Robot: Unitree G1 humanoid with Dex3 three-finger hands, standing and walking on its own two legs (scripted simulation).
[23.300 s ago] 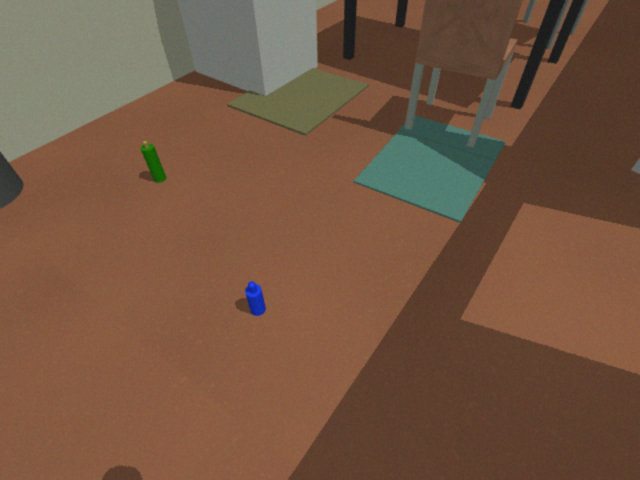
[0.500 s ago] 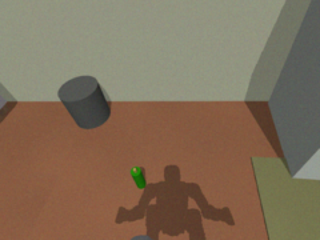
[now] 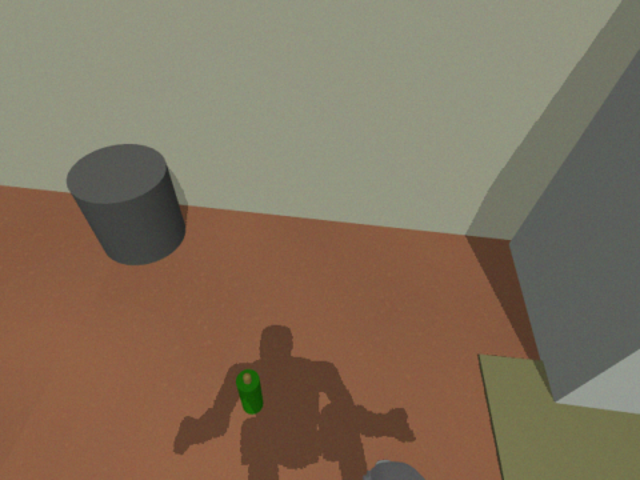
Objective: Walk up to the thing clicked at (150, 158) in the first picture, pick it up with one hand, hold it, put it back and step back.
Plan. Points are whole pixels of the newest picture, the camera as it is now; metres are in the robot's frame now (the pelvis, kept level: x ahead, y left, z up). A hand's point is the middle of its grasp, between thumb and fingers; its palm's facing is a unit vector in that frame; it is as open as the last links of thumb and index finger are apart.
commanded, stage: walk up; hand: left
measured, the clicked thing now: (250, 390) +0.47 +0.17 -0.66
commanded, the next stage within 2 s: none
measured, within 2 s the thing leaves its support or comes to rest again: neither
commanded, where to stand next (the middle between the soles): +0.14 -0.02 m, yaw -1 degrees
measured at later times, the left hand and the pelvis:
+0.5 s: hand out of the picture +0.13 +0.24 -0.14, palm faces -0.05 -0.93 -0.36, open 7.3 cm; pelvis +0.04 -0.01 -0.01, yaw -1 degrees
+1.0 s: hand out of the picture +0.14 +0.24 -0.16, palm faces -0.04 -0.94 -0.34, open 7.3 cm; pelvis +0.09 -0.02 -0.01, yaw -1 degrees
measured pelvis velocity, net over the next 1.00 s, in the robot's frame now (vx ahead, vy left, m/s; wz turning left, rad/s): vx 0.09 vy -0.02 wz -0.02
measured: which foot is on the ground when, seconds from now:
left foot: down 0.00-0.24, up 0.26-0.52, down 0.54-1.00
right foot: up 0.00-0.18, down 0.20-1.00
